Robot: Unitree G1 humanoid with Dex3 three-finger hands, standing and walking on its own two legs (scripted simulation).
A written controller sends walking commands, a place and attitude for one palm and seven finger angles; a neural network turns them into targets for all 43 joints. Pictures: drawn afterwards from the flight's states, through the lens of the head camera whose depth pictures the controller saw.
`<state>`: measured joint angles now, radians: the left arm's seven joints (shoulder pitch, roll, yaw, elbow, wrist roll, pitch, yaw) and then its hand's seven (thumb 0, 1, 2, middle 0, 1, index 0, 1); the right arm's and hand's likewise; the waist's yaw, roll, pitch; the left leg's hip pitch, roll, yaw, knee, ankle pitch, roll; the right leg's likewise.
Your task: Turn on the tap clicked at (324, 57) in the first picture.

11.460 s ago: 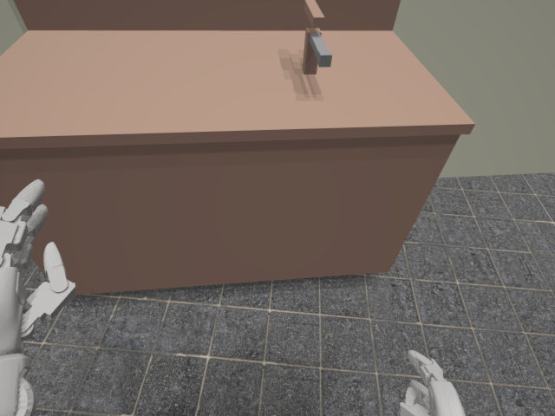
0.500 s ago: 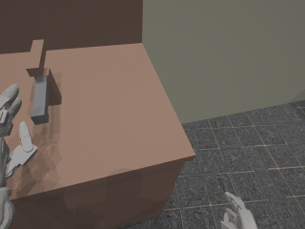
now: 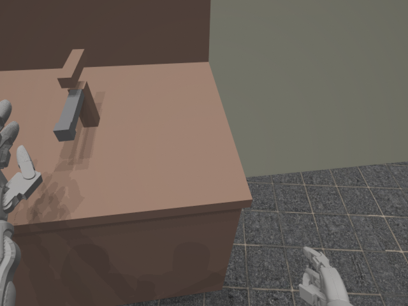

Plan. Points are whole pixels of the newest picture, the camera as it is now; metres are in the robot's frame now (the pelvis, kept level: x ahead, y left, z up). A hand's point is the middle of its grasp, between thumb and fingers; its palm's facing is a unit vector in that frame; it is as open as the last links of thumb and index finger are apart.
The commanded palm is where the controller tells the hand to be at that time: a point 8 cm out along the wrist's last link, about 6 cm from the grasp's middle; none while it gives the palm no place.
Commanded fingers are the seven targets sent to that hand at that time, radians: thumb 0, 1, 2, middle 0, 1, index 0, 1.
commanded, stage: turn the palm inward beside the body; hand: left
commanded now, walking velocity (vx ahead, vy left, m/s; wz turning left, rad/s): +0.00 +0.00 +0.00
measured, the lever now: (65, 131) +0.36 +0.34 +0.15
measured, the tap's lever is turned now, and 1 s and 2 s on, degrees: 2 2 2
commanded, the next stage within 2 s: reach beside the lever's end, fingers flat in 1.74 s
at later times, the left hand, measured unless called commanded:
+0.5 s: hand (60, 177) +0.24 +0.26 +0.18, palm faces +0.46 -0.85 -0.28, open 7.5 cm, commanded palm +0.18 +0.30 +0.20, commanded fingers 0.00 0.90 0.90 -0.20 -0.30 -0.20 -0.30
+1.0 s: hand (47, 185) +0.21 +0.26 +0.19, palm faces +0.44 -0.88 -0.19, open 7.5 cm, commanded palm +0.15 +0.30 +0.21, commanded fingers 0.00 0.90 0.90 -0.20 -0.30 -0.20 -0.30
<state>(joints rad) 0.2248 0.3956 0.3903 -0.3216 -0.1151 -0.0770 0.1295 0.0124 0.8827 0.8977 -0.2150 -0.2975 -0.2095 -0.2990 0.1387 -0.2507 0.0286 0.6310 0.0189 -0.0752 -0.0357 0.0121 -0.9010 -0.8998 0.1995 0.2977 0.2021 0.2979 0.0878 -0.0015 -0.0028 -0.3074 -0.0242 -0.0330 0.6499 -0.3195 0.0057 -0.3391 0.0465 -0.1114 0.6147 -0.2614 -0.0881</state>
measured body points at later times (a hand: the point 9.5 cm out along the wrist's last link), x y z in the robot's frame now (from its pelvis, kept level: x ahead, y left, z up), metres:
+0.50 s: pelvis +0.04 +0.00 +0.00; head +0.02 -0.03 +0.45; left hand +0.21 +0.31 +0.19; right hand +0.23 -0.24 -0.09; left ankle +0.02 +0.12 -0.72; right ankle +0.05 -0.06 -0.72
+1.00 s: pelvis +0.02 +0.03 +0.00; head -0.02 +0.01 +0.45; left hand +0.18 +0.31 +0.20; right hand +0.24 -0.17 -0.06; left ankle +0.02 +0.12 -0.72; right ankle +0.05 -0.06 -0.72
